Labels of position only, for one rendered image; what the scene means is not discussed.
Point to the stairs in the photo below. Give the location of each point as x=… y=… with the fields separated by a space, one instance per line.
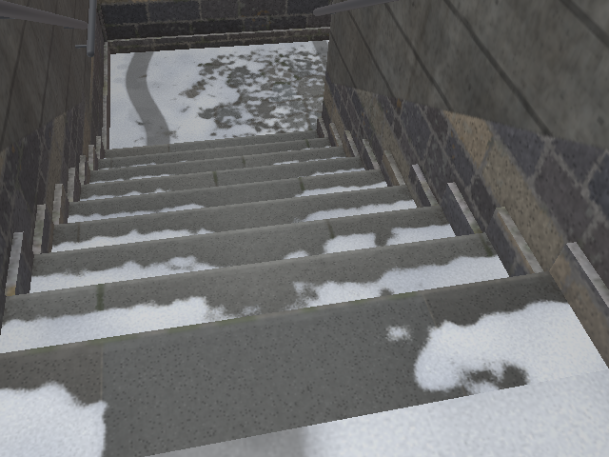
x=173 y=235

